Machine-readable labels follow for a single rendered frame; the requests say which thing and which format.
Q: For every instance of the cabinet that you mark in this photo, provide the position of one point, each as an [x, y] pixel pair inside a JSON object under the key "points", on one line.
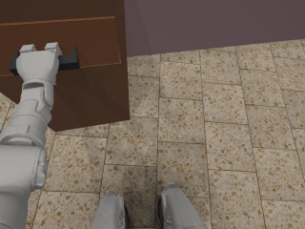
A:
{"points": [[89, 96]]}

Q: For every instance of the robot right thigh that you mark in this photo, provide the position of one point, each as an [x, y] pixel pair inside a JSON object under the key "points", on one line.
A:
{"points": [[183, 215]]}

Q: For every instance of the robot left upper arm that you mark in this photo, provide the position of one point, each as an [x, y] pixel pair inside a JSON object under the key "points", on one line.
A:
{"points": [[23, 169]]}

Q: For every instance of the robot left shin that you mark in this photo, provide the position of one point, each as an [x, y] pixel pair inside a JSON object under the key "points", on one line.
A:
{"points": [[122, 223]]}

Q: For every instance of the handle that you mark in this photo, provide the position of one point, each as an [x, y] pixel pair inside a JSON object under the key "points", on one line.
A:
{"points": [[66, 61]]}

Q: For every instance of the drawer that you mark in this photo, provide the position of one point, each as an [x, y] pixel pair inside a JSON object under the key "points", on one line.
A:
{"points": [[95, 39]]}

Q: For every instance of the left robot hand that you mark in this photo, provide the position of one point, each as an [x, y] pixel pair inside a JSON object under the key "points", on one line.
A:
{"points": [[34, 64]]}

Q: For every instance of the robot left forearm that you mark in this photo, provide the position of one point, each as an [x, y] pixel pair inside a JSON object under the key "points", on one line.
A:
{"points": [[30, 118]]}

